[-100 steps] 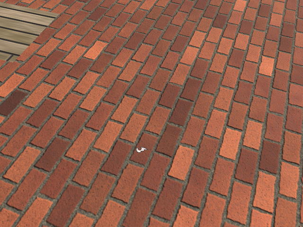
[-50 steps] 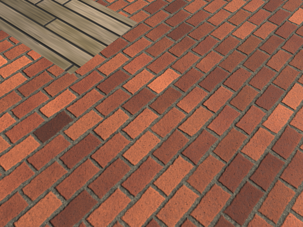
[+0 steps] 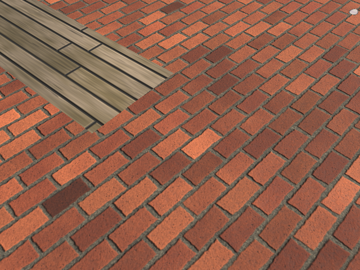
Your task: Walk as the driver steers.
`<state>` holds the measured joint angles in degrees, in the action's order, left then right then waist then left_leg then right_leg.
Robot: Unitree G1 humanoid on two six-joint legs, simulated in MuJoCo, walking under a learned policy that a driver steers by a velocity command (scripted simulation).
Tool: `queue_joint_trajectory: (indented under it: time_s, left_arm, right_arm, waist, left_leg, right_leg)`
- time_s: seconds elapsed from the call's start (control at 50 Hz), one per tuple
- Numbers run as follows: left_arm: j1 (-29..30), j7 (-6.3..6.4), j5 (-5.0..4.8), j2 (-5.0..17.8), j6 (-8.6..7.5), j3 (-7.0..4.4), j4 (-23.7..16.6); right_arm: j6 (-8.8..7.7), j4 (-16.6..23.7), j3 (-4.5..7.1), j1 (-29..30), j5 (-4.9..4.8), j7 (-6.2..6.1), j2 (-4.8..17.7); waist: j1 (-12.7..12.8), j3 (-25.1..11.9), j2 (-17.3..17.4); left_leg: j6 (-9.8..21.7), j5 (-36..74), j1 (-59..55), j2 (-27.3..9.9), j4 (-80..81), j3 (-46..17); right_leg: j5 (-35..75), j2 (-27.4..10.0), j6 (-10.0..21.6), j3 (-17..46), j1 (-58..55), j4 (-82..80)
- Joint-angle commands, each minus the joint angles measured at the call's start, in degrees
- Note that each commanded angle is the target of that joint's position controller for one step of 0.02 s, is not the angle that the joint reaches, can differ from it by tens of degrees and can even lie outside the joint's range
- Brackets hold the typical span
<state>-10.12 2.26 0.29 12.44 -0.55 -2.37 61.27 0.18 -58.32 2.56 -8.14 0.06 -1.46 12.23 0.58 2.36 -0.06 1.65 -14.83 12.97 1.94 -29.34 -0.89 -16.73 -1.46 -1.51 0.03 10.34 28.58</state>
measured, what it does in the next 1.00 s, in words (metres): walks ahead: left foot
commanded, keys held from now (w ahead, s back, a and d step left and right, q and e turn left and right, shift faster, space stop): no key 0.12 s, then w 0.88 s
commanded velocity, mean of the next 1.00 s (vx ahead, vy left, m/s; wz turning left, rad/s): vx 0.32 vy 0.00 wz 0.00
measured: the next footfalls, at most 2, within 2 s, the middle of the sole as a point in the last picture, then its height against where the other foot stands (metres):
left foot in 0.82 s outside the picture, level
right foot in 1.36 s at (224, 214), level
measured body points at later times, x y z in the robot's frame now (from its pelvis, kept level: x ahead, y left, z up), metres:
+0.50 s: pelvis +0.07 -0.04 +0.00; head +0.07 -0.06 +0.45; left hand +0.02 +0.21 -0.14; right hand +0.15 -0.30 -0.14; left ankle +0.04 +0.09 -0.67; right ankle +0.01 -0.13 -0.74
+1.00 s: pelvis +0.33 +0.02 +0.00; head +0.36 +0.02 +0.45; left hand +0.39 +0.29 -0.14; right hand +0.42 -0.24 -0.13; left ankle +0.38 +0.10 -0.74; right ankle +0.26 -0.12 -0.64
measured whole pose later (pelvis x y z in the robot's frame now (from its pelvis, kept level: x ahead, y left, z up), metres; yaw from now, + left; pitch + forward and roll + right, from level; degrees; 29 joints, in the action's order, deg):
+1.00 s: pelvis +0.33 +0.02 +0.00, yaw -1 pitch +1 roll +2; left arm -15.5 0.9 -1.6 14.2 -6.2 -3.5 56.0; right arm -5.7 -57.1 3.1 -9.5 0.0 2.4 13.7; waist -0.4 2.1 -2.0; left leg 3.9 -8.2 16.0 3.6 -23.4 4.7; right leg -18.5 -5.0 3.1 1.8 27.2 70.4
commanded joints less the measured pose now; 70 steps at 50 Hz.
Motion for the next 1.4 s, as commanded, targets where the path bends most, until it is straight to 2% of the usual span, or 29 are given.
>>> queue_joint_trajectory:
  time_s: [0.02, 0.12, 0.18, 0.26, 0.3, 0.34, 0.36, 0.38, 0.4, 0.42, 0.44, 0.48, 0.54, 0.62, 0.74, 0.78, 0.82, 0.84, 0.86, 0.88, 0.9, 0.94, 0.98, 1.1, 1.26, 1.32, 1.36, 1.38, 1.4]
  left_arm:
    - [-1.59, 0.25, 0.03, 5.8, -0.31, -0.88, -0.97]
    - [-2.58, 0.38, 0.06, 5.43, -0.3, -0.66, -0.09]
    - [-3.81, 0.61, -0.62, 5.25, -0.23, -0.75, 0.4]
    - [-1.91, -0.27, -1.27, 2.88, -2.79, -0.26, -1.82]
    - [-2.98, -1.05, -1.63, 3.31, -3.86, -0.6, -1.78]
    - [-8.28, -1.38, -1.85, 2.38, -4.6, -0.67, 0.07]
    - [-11.99, -1.34, -1.36, 2.94, -4.65, -1.08, 1.93]
    - [-18.26, -1.28, -0.78, 5.55, -4.62, -1.89, 3.62]
    - [-24.3, -1.47, -1.05, 10.76, -4.76, -2.99, 4.16]
    - [-24.36, -1.91, -0.11, 11.93, -5.42, -2.84, 4.23]
    - [-20.21, -1.9, -0.16, 8.31, -6.13, -1.78, 2.67]
    - [-15.51, -2.53, -0.65, 6.83, -6.62, -1.13, 0.53]
    - [-16.78, -2.39, -0.06, 4.45, -5.88, -0.14, 0.05]
    - [-18.79, -1.3, 0.05, 6.87, -5.07, -0.44, -0.53]
    - [-20.72, -1.12, -1.14, 8.29, -4.68, -1.45, 0.22]
    - [-19.04, -1.07, -1.07, 9.68, -4.23, -2.02, -0.37]
    - [-16.93, -1.02, -0.64, 9.62, -3.51, -1.96, -1.43]
    - [-16.86, -1.16, 0.39, 7.85, -3.57, -1.18, -3.02]
    - [-24.32, -1.96, -0.52, -1.52, -4.95, 1.16, -3.28]
    - [-18.89, -2.25, -2.31, 3.91, -6.63, -0.14, -3.43]
    - [-12.88, -2.26, -3.54, 7.01, -7.49, -1.08, -5.78]
    - [-7.9, -1.13, -2.0, 7.88, -7.42, -2.1, -6.77]
    - [-11.82, -1.01, -1.7, 4.65, -5.79, -2.01, -6.52]
    - [0.01, -1.15, -0.52, 5.15, -4.51, -2.32, -11.61]
    - [15.26, -3.7, -1.54, 4.51, -5.29, -0.87, -16.7]
    - [13.29, -4.52, -1.65, 6.8, -5.72, -1.46, -17.41]
    - [-1.05, -4.22, -1.46, 11.05, -5.84, -3.76, -13.38]
    - [-12.4, -3.66, -0.71, 15.56, -5.71, -5.05, -10.99]
    - [-15.79, -4.0, -0.41, 19.14, -5.37, -5.69, -9.41]
  right_arm:
    - [-0.51, 1.25, 0.95, 0.26, -0.02, -0.23, 6.02]
    - [-0.51, -0.07, 0.74, 0.09, -0.03, -0.27, 5.81]
    - [-0.21, -1.31, 1.49, -2.22, -0.83, -0.44, 7.76]
    - [-2.23, -1.85, 2.67, -7.19, -1.39, -0.09, 10.88]
    - [-3.24, -0.51, 2.57, -4.49, -1.32, 0.11, 10.29]
    - [-3.28, 1.67, 2.3, 1.74, -2.32, 0.44, 9.69]
    - [-3.21, 2.41, 2.07, 3.37, -2.48, 0.54, 8.7]
    - [-3.47, 3.17, 1.34, 4.28, -2.08, 0.7, 5.97]
    - [-4.23, 4.74, 0.76, 4.73, -1.83, 0.8, 3.33]
    - [-5.08, 6.07, 1.19, 6.4, -2.42, 0.78, 5.08]
    - [-5.64, 5.56, 1.39, 5.52, -2.98, 1.06, 6.25]
    - [-6.21, 3.79, 1.68, 2.99, -2.28, 1.47, 6.55]
    - [-6.02, 4.24, 1.9, 5.49, -1.32, 2.01, 5.51]
    - [-5.51, 7.59, 0.48, 14.13, -1.43, 2.68, 2.29]
    - [-5.77, 11.28, 0.07, 20.18, -2.04, 4.23, 4.65]
    - [-6.1, 11.01, 1.17, 16.14, -1.83, 4.38, 7.28]
    - [-5.82, 6.22, 3.72, -0.99, -2.02, 3.68, 11.58]
    - [-5.46, 3.95, 4.92, -11.99, -1.24, 2.92, 15.77]
    - [-5.15, 2.67, 4.8, -15.56, -0.41, 3.24, 17.87]
    - [-5.31, 2.65, 3.43, -13.23, -0.9, 3.35, 12.83]
    - [-5.71, 3.55, 2.65, -7.41, -1.26, 3.25, 10.17]
    - [-6.69, 4.93, 1.39, 0.43, -0.1, 3.83, 6.37]
    - [-7.08, 4.11, 0.91, 1.09, 0.46, 4.02, 5.21]
    - [-6.78, 2.0, 1.37, -5.44, 0.06, 1.65, 9.21]
    - [-5.26, -0.49, 1.71, -15.12, -1.18, 1.02, 10.74]
    - [-4.24, -0.57, 2.32, -14.65, -1.16, 0.82, 11.95]
    - [-3.61, 0.3, 1.98, -12.53, -0.88, 0.82, 11.18]
    - [-3.64, 1.85, 0.98, -13.07, 0.15, 0.8, 9.09]
    - [-5.01, 1.99, -1.2, -20.35, -0.12, 1.45, 1.08]
  waist:
    - [0.01, -1.81, 0.13]
    - [-0.07, -1.26, 0.21]
    - [-0.87, 0.32, 2.23]
    - [-2.36, 3.98, 10.33]
    - [-0.55, 4.23, 8.81]
    - [3.8, 3.95, 7.86]
    - [5.19, 3.69, 5.61]
    - [6.74, 1.28, -1.99]
    - [7.33, -0.68, -15.2]
    - [6.76, 2.3, -16.32]
    - [4.29, 5.25, -9.03]
    - [1.93, 4.42, -4.82]
    - [2.11, 3.02, -5.37]
    - [3.87, 4.32, -5.21]
    - [3.31, 6.51, -6.26]
    - [-0.05, 2.44, -7.68]
    - [-8.62, -8.06, -8.34]
    - [-11.81, -16.4, -1.65]
    - [-6.32, -26.43, 15.35]
    - [-8.28, -21.96, 11.57]
    - [-6.96, -12.37, 9.51]
    - [-2.7, -5.16, 0.23]
    - [0.73, -4.86, 3.4]
    - [-0.37, 0.75, 1.8]
    - [-5.25, 2.88, 2.36]
    - [-2.62, 1.01, 4.23]
    - [4.79, -7.77, 4.47]
    - [8.16, -16.83, -1.07]
    - [4.03, -24.37, -16.83]
  left_leg:
    - [1.96, 10.36, -1.9, -3.57, 5.14, -3.4]
    - [1.91, 8.46, -1.54, -3.54, 5.85, -3.39]
    - [4.09, -20.49, 0.83, -3.42, 8.1, -4.91]
    - [12.1, -35.26, 0.86, -16.91, 18.94, -25.85]
    - [12.6, -30.99, 3.39, -18.45, 19.44, -27.06]
    - [8.97, -24.92, 10.14, -13.96, 16.77, -17.88]
    - [6.83, -19.72, 14.41, -9.73, 11.69, -12.14]
    - [4.02, -13.64, 19.86, -5.25, -1.21, -5.49]
    - [0.7, -12.09, 29.7, 0.72, -18.74, 3.49]
    - [1.19, -18.04, 36.75, -0.21, -28.9, -0.05]
    - [1.93, -13.02, 40.11, -3.88, -34.64, -3.01]
    - [2.77, -2.9, 40.01, -6.68, -34.31, -2.19]
    - [1.27, 4.69, 34.65, -7.64, -26.66, 0.24]
    - [-0.36, 13.03, 27.99, -5.34, -11.84, 3.47]
    - [2.15, 14.57, 23.07, -4.22, -1.75, 3.66]
    - [4.03, 11.73, 15.31, -1.86, -0.94, 5.04]
    - [7.05, 11.67, -7.37, 0.22, -1.33, 5.98]
    - [10.69, 8.37, -26.42, -11.58, -2.86, -8.09]
    - [20.0, -7.85, -40.74, -25.25, 7.59, -38.73]
    - [17.72, -12.34, -36.71, -23.07, 13.38, -42.19]
    - [15.1, -7.85, -28.33, -21.38, 14.13, -32.49]
    - [11.81, 6.43, -10.09, -16.87, 16.87, -19.24]
    - [12.71, 8.52, -3.02, -15.39, 19.78, -14.63]
    - [12.52, 12.03, -1.11, -13.99, 24.3, -7.44]
    - [9.55, 14.85, -12.36, -14.93, 20.44, -3.05]
    - [7.95, 24.95, -17.44, -17.12, 14.97, -3.39]
    - [5.5, 41.01, -14.5, -13.19, -1.49, 0.19]
    - [3.46, 27.61, -2.41, -9.69, -19.65, 2.94]
    - [-0.11, -10.98, 20.7, 1.62, -39.6, 2.09]
  right_leg:
    - [8.31, -1.1, 1.27, 0.69, 1.68, -4.45]
    - [7.17, -0.86, 1.17, 0.49, 1.9, -4.8]
    - [-12.82, 1.91, 2.67, -2.23, 5.79, -1.04]
    - [-9.73, 1.44, 4.43, -2.74, 14.7, 13.33]
    - [-10.65, -0.33, 6.44, -0.84, 13.2, 15.37]
    - [-7.11, 0.16, 8.25, -2.73, 1.11, 1.8]
    - [-2.38, 1.43, 7.79, -2.94, -6.38, -2.64]
    - [-5.15, -4.55, 8.76, 6.38, -13.68, -7.05]
    - [-13.57, -16.14, 13.89, 26.62, -20.29, -16.9]
    - [-19.1, -22.68, 18.88, 39.74, -17.29, -20.74]
    - [-19.04, -21.57, 17.89, 36.47, -16.51, -19.99]
    - [-9.28, -16.7, 13.32, 25.11, -16.26, -19.93]
    - [10.55, -12.43, 11.07, 13.13, -14.19, -20.77]
    - [17.43, -9.68, 10.68, 5.82, -8.77, -22.23]
    - [22.97, -13.21, 10.4, 3.47, -12.91, -21.14]
    - [41.25, -13.9, 9.21, 2.2, -15.72, -14.57]
    - [54.56, -10.66, 6.62, -0.82, -10.54, 4.61]
    - [35.31, -7.26, 4.93, -2.17, 4.33, 23.46]
    - [-12.4, 4.41, 1.85, 1.51, 23.14, 43.65]
    - [-14.67, 2.46, 3.36, 8.57, 29.3, 51.23]
    - [-10.49, -0.49, 4.44, 6.44, 33.69, 52.41]
    - [-1.2, -5.59, 5.29, 4.52, 27.3, 46.41]
    - [0.56, -7.68, 5.19, 5.18, 21.76, 42.99]
    - [13.66, -8.87, 2.09, 3.17, 30.21, 24.37]
    - [20.31, -4.12, 2.88, -0.2, 28.31, 3.14]
    - [13.6, -2.32, 5.18, -0.95, 23.65, 0.53]
    - [13.31, 1.05, 8.12, -3.6, 3.65, -0.44]
    - [14.81, -8.79, 11.86, 7.46, -15.05, 1.75]
    - [1.92, -21.37, 21.01, 36.2, -33.78, -6.11]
